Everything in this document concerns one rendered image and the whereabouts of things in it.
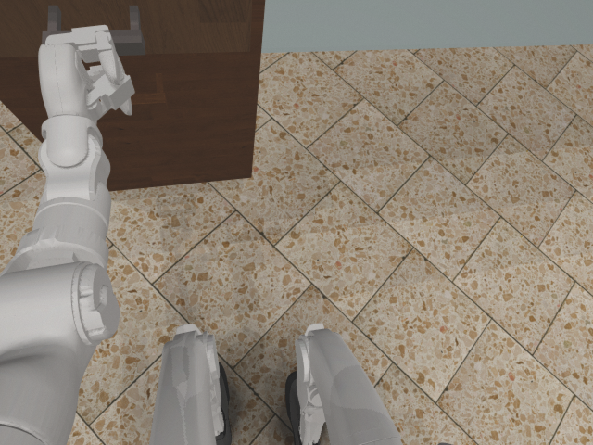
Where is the cabinet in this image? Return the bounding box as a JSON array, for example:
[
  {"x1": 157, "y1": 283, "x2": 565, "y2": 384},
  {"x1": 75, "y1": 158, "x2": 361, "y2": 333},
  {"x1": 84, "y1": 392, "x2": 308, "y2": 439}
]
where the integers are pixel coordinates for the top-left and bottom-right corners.
[{"x1": 0, "y1": 0, "x2": 265, "y2": 191}]

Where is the handle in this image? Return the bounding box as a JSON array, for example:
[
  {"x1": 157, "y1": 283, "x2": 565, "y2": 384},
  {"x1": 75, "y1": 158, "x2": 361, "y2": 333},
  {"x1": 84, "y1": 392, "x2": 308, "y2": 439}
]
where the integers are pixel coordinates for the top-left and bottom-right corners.
[
  {"x1": 99, "y1": 93, "x2": 168, "y2": 113},
  {"x1": 42, "y1": 6, "x2": 145, "y2": 56}
]

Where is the drawer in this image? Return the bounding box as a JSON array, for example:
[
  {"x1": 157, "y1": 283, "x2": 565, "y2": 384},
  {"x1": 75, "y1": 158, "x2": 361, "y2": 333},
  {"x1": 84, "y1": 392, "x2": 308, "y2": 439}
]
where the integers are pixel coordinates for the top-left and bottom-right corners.
[{"x1": 0, "y1": 0, "x2": 252, "y2": 57}]

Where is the left robot upper arm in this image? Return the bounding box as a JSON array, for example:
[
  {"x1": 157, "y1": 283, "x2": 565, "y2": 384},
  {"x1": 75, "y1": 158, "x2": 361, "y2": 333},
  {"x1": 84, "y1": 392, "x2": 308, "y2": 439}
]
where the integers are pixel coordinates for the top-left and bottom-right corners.
[{"x1": 0, "y1": 261, "x2": 120, "y2": 445}]

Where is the robot right thigh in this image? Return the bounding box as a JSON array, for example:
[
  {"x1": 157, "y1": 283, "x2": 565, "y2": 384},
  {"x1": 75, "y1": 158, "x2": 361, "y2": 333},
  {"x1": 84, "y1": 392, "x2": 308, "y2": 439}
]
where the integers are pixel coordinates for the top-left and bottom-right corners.
[{"x1": 295, "y1": 328, "x2": 403, "y2": 445}]

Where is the robot left shin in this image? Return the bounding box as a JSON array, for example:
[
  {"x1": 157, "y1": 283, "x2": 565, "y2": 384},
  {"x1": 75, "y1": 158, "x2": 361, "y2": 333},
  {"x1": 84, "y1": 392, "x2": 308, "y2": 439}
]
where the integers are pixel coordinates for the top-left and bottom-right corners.
[{"x1": 162, "y1": 324, "x2": 224, "y2": 433}]

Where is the robot left forearm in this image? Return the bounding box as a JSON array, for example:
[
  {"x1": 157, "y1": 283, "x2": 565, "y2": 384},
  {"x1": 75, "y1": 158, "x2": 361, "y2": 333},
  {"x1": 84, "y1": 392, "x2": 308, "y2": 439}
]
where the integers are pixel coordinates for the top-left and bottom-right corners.
[{"x1": 0, "y1": 115, "x2": 111, "y2": 276}]

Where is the left robot hand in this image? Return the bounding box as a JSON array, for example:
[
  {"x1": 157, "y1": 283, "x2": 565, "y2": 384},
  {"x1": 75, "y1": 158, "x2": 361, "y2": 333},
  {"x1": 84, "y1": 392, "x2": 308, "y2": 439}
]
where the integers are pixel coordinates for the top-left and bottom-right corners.
[{"x1": 38, "y1": 25, "x2": 135, "y2": 125}]

